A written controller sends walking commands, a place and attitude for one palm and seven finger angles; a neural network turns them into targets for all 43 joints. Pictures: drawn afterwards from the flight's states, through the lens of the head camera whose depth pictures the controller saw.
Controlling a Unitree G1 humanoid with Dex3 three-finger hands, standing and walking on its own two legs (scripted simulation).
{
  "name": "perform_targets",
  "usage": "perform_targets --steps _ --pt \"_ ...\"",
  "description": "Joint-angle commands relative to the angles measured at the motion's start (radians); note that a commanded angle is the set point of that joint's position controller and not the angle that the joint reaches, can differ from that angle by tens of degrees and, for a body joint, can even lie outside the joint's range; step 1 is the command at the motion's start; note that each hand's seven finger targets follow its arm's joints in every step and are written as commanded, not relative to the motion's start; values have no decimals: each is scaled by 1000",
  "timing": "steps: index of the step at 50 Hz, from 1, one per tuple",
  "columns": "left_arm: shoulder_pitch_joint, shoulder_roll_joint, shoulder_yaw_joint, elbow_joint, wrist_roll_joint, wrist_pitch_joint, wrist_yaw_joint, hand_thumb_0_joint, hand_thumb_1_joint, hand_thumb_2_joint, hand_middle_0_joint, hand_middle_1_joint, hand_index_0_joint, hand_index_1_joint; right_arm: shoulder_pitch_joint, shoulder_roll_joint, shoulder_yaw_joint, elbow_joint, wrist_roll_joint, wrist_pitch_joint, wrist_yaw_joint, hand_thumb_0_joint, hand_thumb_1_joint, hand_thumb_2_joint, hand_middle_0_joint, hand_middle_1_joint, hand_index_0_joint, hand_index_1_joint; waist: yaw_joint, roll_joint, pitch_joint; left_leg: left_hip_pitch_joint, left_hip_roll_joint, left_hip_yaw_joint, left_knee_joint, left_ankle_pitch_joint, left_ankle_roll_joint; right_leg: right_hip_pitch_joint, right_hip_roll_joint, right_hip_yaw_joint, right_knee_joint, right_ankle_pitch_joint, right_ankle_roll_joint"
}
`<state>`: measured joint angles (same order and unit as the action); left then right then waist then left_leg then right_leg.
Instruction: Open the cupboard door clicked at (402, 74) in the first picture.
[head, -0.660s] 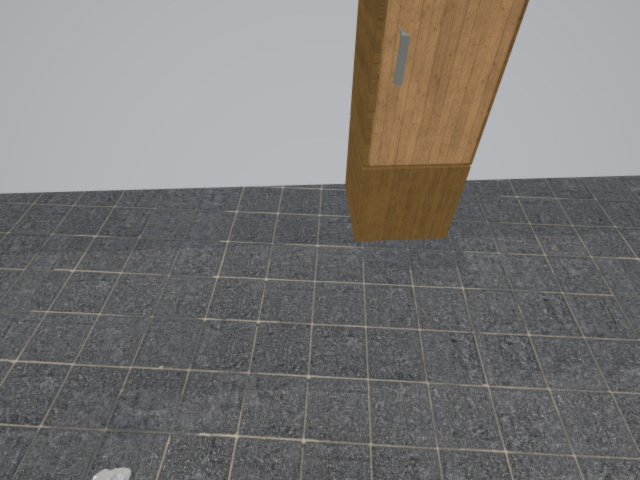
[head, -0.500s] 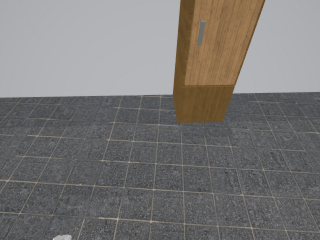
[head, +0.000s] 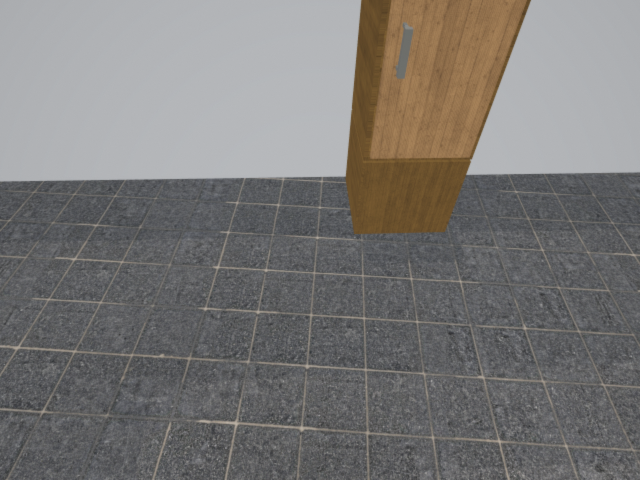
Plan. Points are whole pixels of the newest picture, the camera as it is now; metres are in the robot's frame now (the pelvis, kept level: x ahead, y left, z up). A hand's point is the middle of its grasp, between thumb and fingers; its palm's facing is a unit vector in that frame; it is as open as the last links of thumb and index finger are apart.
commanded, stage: stand and wait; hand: left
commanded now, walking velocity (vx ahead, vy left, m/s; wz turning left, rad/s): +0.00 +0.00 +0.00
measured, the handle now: (402, 50) +1.21 -0.17 +0.04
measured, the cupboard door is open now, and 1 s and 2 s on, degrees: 0 0 0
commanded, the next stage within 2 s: look at it before walking up in 0.16 s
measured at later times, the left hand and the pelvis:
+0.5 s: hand out of the picture +0.08 +0.25 -0.15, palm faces -0.03 -0.94 -0.33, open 7.4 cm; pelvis +0.01 +0.00 +0.00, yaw +0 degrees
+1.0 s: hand out of the picture +0.08 +0.24 -0.16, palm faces -0.03 -0.94 -0.34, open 7.4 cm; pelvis +0.01 +0.00 +0.00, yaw -2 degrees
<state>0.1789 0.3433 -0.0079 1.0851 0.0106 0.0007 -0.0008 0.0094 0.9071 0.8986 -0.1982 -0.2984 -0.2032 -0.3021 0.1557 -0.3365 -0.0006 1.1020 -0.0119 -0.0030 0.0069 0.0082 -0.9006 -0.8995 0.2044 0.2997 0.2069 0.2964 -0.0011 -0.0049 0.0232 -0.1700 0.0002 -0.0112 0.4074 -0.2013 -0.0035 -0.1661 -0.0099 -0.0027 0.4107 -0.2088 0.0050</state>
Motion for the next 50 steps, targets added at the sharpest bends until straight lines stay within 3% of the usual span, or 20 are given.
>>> perform_targets --steps 1,10,31,40,45,46,48,50 --pt "-58 200 37 -64 -1 -25 11 0 900 900 -200 -300 -200 -300 -62 -205 -40 -68 2 -31 -17 0 -900 -900 200 300 200 300 3 1 -36 -7 110 -99 -81 59 34 -12 -110 110 -91 6 -37" --pt "-66 201 36 -60 1 -24 11 0 900 900 -200 -300 -200 -300 -69 -203 -39 -61 3 -31 -17 0 -900 -900 200 300 200 300 4 5 -20 -5 111 -101 -93 65 33 -12 -110 106 -96 21 -34" --pt "-70 202 37 -59 1 -28 13 0 900 900 -200 -300 -200 -300 -83 -206 -37 -59 4 -33 -19 0 -900 -900 200 300 200 300 2 -4 -57 49 117 -91 -91 162 31 24 -115 100 -94 139 -34" --pt "-71 203 37 -55 1 -26 13 0 900 900 -200 -300 -200 -300 -87 -208 -34 -54 4 -31 -19 0 -900 -900 200 300 200 300 4 6 -24 38 117 -89 -108 123 28 13 -111 104 -110 100 -32" --pt "-70 206 40 -60 2 -26 12 0 900 900 -200 -300 -200 -300 -82 -211 -35 -55 3 -32 -21 0 -900 -900 200 300 200 300 3 -3 -39 57 120 -81 -99 136 28 11 -108 115 -107 126 -35" --pt "-68 191 41 -65 1 -20 12 0 900 900 -200 -300 -200 -300 -70 -195 -35 -56 3 -29 -23 0 -900 -900 200 300 200 300 0 5 -39 63 124 -66 -81 146 24 0 -107 122 -93 157 -36" --pt "-27 109 29 -63 0 4 16 0 900 900 -200 -300 -200 -300 -23 -102 -22 -55 1 -14 -27 0 -900 -900 200 300 200 300 -3 -5 -36 60 127 -31 -38 147 11 -35 -105 128 -51 201 -26" --pt "-5 103 35 -80 3 20 15 0 900 900 -200 -300 -200 -300 4 -92 -29 -70 1 0 -32 0 -900 -900 200 300 200 300 -6 -19 -25 47 131 -5 -5 116 5 -73 -99 148 -19 215 -27"
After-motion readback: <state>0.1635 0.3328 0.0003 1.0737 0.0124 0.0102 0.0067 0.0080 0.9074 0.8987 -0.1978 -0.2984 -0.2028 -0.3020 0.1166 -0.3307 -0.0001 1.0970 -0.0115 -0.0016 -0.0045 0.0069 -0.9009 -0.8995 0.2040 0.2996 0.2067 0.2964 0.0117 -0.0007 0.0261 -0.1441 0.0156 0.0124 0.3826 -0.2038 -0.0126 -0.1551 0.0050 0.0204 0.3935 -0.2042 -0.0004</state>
